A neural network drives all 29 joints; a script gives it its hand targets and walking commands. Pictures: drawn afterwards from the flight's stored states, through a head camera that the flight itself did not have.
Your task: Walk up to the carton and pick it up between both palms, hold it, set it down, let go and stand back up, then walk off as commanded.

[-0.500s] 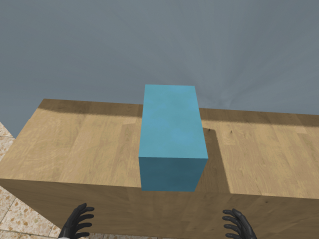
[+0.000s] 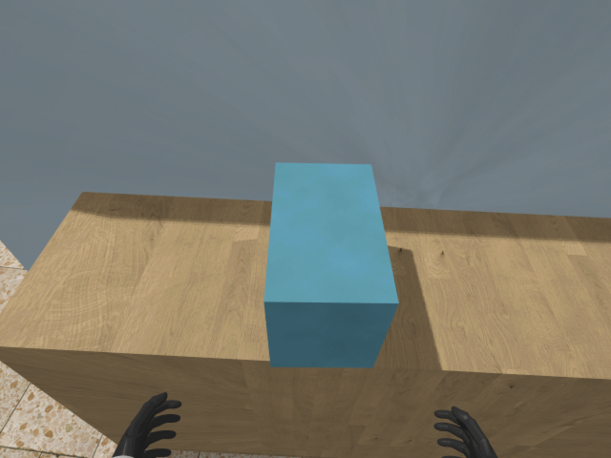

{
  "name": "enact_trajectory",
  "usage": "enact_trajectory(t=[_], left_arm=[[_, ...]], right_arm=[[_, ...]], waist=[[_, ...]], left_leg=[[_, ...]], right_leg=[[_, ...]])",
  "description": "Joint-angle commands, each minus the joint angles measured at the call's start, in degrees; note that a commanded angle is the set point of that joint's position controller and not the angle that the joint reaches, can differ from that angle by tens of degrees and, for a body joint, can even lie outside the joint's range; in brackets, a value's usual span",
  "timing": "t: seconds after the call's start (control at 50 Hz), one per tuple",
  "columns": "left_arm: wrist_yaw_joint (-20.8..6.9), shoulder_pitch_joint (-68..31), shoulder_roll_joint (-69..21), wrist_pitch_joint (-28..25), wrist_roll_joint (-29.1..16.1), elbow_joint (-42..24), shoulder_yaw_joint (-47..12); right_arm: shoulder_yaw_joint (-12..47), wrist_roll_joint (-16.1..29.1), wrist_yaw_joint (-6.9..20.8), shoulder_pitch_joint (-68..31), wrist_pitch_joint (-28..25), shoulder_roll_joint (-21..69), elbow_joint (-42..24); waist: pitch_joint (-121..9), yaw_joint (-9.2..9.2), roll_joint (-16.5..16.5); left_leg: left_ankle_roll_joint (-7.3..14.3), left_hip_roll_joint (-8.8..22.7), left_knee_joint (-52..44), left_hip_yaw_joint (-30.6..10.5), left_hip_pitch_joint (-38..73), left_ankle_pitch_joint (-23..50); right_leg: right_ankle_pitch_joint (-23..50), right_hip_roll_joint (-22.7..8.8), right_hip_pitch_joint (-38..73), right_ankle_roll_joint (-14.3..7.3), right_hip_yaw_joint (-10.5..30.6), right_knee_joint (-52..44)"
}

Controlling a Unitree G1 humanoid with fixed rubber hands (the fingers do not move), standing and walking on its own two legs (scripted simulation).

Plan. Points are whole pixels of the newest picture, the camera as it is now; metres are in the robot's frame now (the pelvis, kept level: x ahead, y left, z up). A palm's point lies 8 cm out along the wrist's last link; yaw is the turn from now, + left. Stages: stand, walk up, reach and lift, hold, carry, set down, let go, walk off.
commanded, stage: stand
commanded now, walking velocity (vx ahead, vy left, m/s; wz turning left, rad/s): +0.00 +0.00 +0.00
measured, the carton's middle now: (322, 262) +0.43 -0.02 -0.01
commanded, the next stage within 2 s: walk off in 1.72 s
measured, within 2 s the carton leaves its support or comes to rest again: neither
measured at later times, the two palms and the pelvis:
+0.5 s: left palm out of the picture +0.06 +0.31 -0.11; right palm out of the picture +0.07 -0.30 -0.11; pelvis -0.01 +0.00 +0.00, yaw +3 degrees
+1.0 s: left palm out of the picture +0.03 +0.31 -0.11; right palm out of the picture +0.08 -0.30 -0.11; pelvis -0.02 +0.00 +0.00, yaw +4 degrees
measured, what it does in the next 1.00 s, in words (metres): stands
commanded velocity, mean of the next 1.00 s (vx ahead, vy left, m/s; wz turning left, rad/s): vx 0.00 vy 0.00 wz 0.00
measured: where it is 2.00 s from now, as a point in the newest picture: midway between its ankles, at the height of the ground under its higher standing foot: outside the picture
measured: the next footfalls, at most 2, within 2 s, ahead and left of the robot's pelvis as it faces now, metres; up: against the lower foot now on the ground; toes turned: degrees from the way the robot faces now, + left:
none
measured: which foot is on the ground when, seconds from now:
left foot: down 0.00-1.00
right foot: down 0.00-1.00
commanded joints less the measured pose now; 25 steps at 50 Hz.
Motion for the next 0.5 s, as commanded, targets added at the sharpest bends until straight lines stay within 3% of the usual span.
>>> enact_trajectory(t=[0.0,0.02,0.04,0.06,0.08,0.1,0.12,0.14,0.2,0.22,0.24,0.28,0.3,0.34,0.36,0.38,0.4,0.44,0.46,0.48], left_arm=[[0.9,0.4,16.2,-5.9,1.1,-0.7,6.4],[0.8,-0.3,14.9,-6.7,0.8,0.0,5.8],[0.7,-0.4,14.1,-7.8,1.1,2.1,5.2],[0.7,-0.4,14.0,-7.9,0.7,3.1,4.6],[0.3,-3.2,14.7,-8.4,1.1,3.8,5.1],[-0.2,-3.9,15.4,-8.1,0.9,4.3,5.0],[-0.4,-2.9,15.5,-8.1,0.4,5.8,5.0],[-0.6,-2.7,15.4,-8.3,0.8,7.1,4.6],[-0.8,-4.2,17.3,-8.6,1.0,10.4,4.2],[-0.7,-4.7,18.0,-8.9,1.0,11.2,4.5],[-0.7,-5.1,17.7,-8.8,0.8,12.6,3.9],[-1.1,-3.3,18.9,-8.9,0.4,14.4,3.5],[-1.1,-2.3,20.3,-8.9,0.6,16.3,3.8],[-1.0,-2.7,21.2,-9.0,0.8,18.4,3.3],[-1.1,-2.0,21.1,-9.0,0.5,19.2,3.3],[-0.9,-4.0,21.0,-8.9,0.7,19.9,2.8],[-0.9,-4.6,21.2,-8.9,0.5,20.3,3.0],[-0.7,-4.9,21.1,-8.6,0.4,22.2,2.5],[-0.8,-2.5,22.0,-8.4,0.0,22.7,2.5],[-0.6,-3.8,22.1,-8.5,0.5,23.4,2.5]], right_arm=[[-4.2,0.0,-2.0,2.0,4.5,-17.4,-1.7],[-3.4,0.2,-1.9,1.0,5.5,-15.7,-2.2],[-2.8,0.2,-1.5,0.3,6.0,-15.1,-1.8],[-2.2,0.3,-1.4,2.8,5.7,-14.8,-1.0],[-1.9,-0.1,-1.0,2.9,6.2,-14.8,-0.1],[-2.1,-0.3,-0.7,2.4,6.3,-16.8,0.0],[-2.1,0.0,-0.6,1.5,6.5,-16.6,0.7],[-1.7,0.0,-0.1,0.7,6.6,-16.7,0.4],[-1.4,0.2,-0.5,1.8,7.1,-17.6,2.5],[-1.2,0.0,-0.7,2.1,7.3,-18.7,3.0],[-1.6,0.1,-0.8,2.0,7.5,-19.6,3.2],[-1.3,0.3,-0.7,3.5,7.5,-20.7,4.8],[-0.9,0.4,-0.6,3.4,7.7,-20.4,5.6],[-0.6,0.5,-0.5,2.5,7.8,-20.7,6.0],[-0.7,0.5,-0.7,2.6,7.9,-22.4,7.0],[-0.8,0.4,-0.4,2.4,7.9,-22.1,7.2],[-0.5,0.4,-0.5,2.7,8.1,-22.3,7.9],[-0.1,0.8,-0.6,1.9,8.1,-22.1,9.3],[0.1,0.9,-0.8,1.7,8.3,-22.5,9.7],[0.2,1.2,-0.8,2.2,8.4,-22.2,9.9]], waist=[[-11.9,0.43,-3.1],[-12.2,1.10,-1.5],[-10.1,0.59,-2.4],[-9.7,-0.19,-1.2],[-7.7,-0.13,-1.5],[-6.5,0.15,0.4],[-7.9,0.86,-0.8],[-7.8,0.94,0.2],[-6.7,-0.06,-1.2],[-6.5,0.60,-2.3],[-6.1,-0.09,-1.9],[-6.8,0.36,1.3],[-7.4,0.81,-0.6],[-6.7,0.15,-1.0],[-6.8,0.78,0.4],[-6.3,-0.25,-1.7],[-5.3,-0.06,0.6],[-6.0,0.01,-1.2],[-5.0,1.12,1.1],[-5.5,0.09,-0.1]], left_leg=[[2.5,2.5,1.5,-2.3,-4.1,18.4],[2.6,2.7,2.5,-2.1,-5.1,16.7],[3.1,2.8,2.5,-2.7,-5.8,15.2],[3.5,2.6,2.8,-2.6,-8.1,12.6],[3.1,2.2,1.6,-2.6,-8.0,10.2],[3.2,1.7,2.1,-2.6,-10.3,10.2],[3.7,2.1,1.7,-3.6,-8.6,9.3],[3.6,2.3,2.2,-4.1,-8.3,10.2],[3.8,2.3,2.0,-4.4,-8.5,9.0],[4.3,2.6,1.6,-5.0,-9.2,10.3],[4.1,2.4,1.6,-5.0,-9.1,10.5],[4.0,2.8,0.5,-6.0,-9.2,8.2],[4.1,2.7,0.4,-6.1,-9.4,8.0],[4.1,2.6,1.0,-6.1,-8.9,8.4],[3.9,2.3,0.6,-5.9,-9.5,7.7],[3.7,2.4,-0.2,-5.9,-9.5,7.5],[3.8,2.0,-0.5,-6.0,-10.0,8.7],[4.3,3.1,-1.7,-7.4,-9.5,6.9],[4.5,3.2,-2.5,-7.8,-9.9,6.9],[4.0,2.8,-2.2,-7.3,-9.7,6.4]], right_leg=[[14.6,-4.3,2.4,-2.9,0.9,4.9],[13.4,-4.7,0.9,-2.4,1.0,4.2],[12.0,-4.6,-0.8,-2.7,1.5,4.1],[12.9,-4.7,0.1,-2.6,2.0,3.7],[10.7,-4.5,-2.6,-2.8,1.8,3.9],[9.9,-4.6,-2.7,-2.9,1.7,3.8],[8.3,-4.8,-3.3,-2.7,1.5,4.0],[8.2,-4.7,-3.5,-2.8,1.3,3.4],[7.7,-4.7,-4.7,-3.5,1.1,2.8],[7.7,-4.8,-3.3,-3.4,1.5,2.9],[6.7,-5.0,-3.8,-3.7,1.6,2.3],[6.7,-5.1,-2.4,-3.7,1.5,2.7],[4.0,-4.5,-1.3,-3.4,1.5,2.2],[5.2,-4.8,-2.1,-3.4,1.2,1.0],[6.9,-5.3,-1.0,-3.3,1.9,0.5],[6.6,-5.2,-1.4,-3.3,1.3,0.8],[6.9,-4.9,-1.0,-3.1,0.8,0.8],[5.4,-5.2,-1.0,-3.2,1.1,1.0],[4.0,-5.0,-1.1,-3.1,1.5,0.2],[4.8,-5.3,-0.1,-3.2,1.4,-0.1]])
